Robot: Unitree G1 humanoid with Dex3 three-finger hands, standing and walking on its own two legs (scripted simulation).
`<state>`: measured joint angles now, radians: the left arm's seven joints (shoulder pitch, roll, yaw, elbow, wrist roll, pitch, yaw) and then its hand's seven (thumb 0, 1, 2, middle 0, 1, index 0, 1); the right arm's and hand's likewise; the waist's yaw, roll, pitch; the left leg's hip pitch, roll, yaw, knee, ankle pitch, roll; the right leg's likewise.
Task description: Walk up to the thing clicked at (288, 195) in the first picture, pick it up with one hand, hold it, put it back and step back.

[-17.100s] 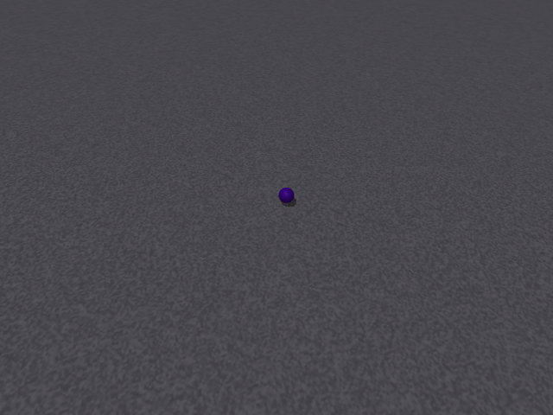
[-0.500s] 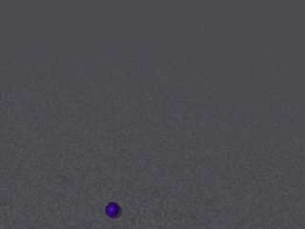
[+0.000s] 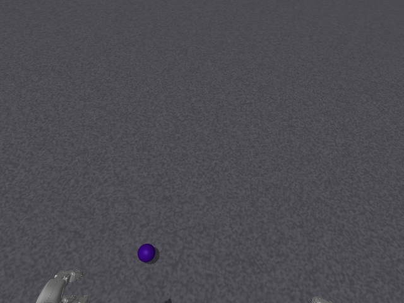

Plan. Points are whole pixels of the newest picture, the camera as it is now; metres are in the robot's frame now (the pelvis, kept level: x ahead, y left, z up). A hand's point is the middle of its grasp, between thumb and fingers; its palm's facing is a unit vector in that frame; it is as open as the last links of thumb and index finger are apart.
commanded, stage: rise first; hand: left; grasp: from above
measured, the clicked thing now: (146, 252) +0.40 +0.23 -0.73
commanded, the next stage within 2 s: none
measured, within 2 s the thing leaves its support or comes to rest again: neither
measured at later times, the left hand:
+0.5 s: hand out of the picture +0.13 +0.26 -0.22, palm faces -0.18 -0.87 -0.47, open 13.9 cm
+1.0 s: hand (103, 288) +0.22 +0.29 -0.39, palm faces -0.43 -0.50 -0.75, open 14.0 cm
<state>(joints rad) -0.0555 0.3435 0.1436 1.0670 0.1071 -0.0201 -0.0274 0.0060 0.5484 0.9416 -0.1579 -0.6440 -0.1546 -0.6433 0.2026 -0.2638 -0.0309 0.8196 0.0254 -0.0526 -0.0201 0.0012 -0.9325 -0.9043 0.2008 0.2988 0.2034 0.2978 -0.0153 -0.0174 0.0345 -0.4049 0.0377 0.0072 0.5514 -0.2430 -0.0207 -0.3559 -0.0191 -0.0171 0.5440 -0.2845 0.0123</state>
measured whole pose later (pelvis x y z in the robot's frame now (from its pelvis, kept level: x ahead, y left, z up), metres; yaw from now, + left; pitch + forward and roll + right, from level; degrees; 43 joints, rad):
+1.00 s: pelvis -0.05 +0.00 -0.24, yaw -2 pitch +33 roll -3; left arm -0.15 0.45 0.12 0.68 0.69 -0.06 0.13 0.00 -0.51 1.00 -0.06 -1.08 -0.06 -1.08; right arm 0.04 -0.28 -0.06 0.63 0.00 -0.17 0.05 0.00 -0.87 -0.89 0.20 0.30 0.20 0.30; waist -0.01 0.00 -0.18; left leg -1.71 0.05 -0.06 1.79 -0.65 -0.02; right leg -1.64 -0.01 -0.03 1.78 -0.71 0.02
